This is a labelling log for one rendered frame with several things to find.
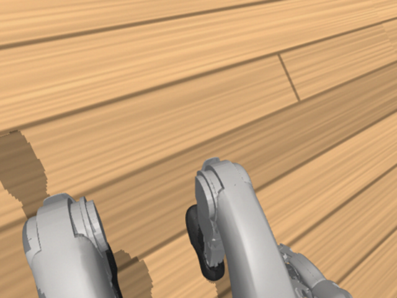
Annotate right robot arm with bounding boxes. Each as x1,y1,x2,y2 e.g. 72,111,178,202
311,280,353,298

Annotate right robot hand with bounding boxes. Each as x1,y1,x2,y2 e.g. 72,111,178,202
278,243,327,298

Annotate left robot foot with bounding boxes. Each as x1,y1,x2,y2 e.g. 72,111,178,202
105,242,123,298

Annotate right robot foot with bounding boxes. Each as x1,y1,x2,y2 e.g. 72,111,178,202
185,204,225,281

